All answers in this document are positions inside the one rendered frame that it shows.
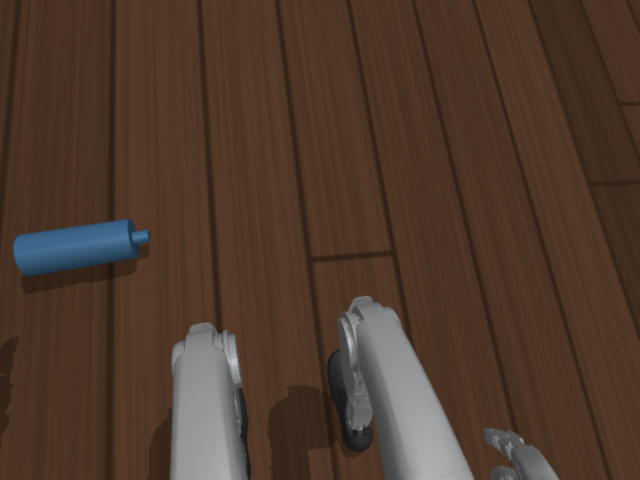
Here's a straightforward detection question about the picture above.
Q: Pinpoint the right robot foot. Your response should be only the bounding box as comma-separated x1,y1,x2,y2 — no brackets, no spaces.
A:
327,349,373,452

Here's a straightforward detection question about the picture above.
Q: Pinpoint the bottle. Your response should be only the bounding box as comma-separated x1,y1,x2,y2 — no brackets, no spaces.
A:
14,219,151,277

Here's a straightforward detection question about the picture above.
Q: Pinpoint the right robot hand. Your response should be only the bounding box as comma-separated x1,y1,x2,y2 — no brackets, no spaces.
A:
482,428,559,480

